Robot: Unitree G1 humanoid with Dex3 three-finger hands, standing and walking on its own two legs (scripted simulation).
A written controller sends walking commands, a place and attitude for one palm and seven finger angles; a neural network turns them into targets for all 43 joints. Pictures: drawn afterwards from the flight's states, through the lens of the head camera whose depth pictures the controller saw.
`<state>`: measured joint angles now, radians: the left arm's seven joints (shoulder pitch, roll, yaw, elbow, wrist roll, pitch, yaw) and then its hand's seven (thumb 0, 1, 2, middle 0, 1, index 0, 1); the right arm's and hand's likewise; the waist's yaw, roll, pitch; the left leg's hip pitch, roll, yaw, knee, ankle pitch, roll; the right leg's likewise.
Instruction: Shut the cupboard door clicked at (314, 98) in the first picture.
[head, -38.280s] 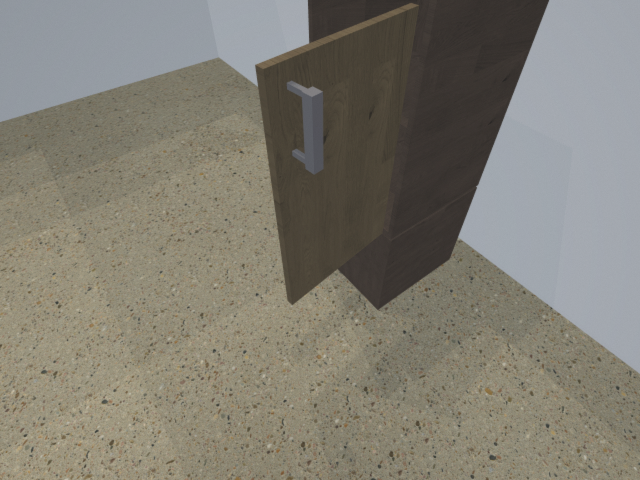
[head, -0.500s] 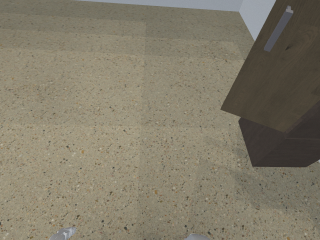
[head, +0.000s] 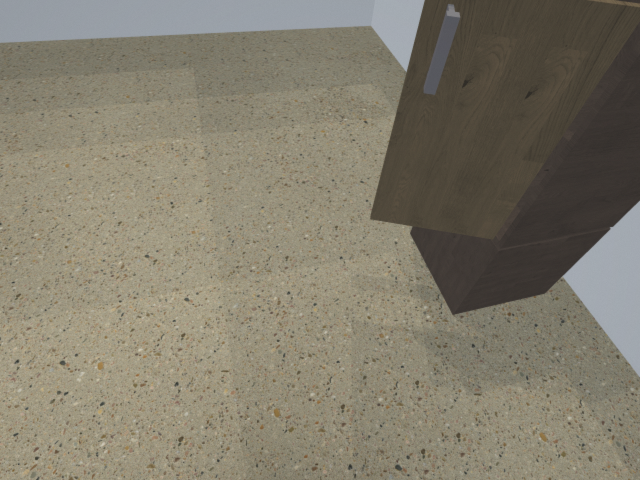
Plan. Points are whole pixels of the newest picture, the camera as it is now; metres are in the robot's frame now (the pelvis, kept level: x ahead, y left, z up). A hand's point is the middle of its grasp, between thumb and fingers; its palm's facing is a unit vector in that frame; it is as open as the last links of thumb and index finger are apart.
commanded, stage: take the last steps up to it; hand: left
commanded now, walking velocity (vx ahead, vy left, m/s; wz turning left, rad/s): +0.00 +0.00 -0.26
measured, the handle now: (439, 50) +0.78 -0.16 +0.16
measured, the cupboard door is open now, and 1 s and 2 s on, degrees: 66 66 66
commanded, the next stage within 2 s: come to a stop and stand still in 1.06 s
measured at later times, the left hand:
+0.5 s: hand (223, 468) +0.16 +0.14 -0.15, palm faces -0.16 -0.96 -0.23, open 7.4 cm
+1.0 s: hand (282, 373) +0.30 +0.07 -0.16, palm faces -0.19 -0.97 -0.15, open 7.4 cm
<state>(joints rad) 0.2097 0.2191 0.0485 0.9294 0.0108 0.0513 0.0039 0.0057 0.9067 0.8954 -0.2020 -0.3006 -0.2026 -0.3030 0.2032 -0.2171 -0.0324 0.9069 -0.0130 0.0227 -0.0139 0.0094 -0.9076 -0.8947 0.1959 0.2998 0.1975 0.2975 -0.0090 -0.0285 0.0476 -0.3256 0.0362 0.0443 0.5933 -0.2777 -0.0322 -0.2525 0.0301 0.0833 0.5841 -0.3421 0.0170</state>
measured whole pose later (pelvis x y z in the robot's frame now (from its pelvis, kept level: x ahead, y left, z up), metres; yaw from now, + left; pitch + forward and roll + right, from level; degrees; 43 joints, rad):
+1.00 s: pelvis +0.22 -0.10 +0.01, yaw -12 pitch +0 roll -2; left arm 0.21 0.21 0.07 1.01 0.03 0.03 -0.03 0.01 0.91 0.90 -0.20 -0.30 -0.20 -0.30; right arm 0.28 -0.15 -0.03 1.00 -0.04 -0.04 -0.03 0.01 -0.91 -0.89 0.20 0.30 0.20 0.30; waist -0.01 -0.03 0.06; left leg -0.24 0.08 0.15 0.48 -0.23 0.02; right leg -0.51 -0.05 0.01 1.13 -0.28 0.00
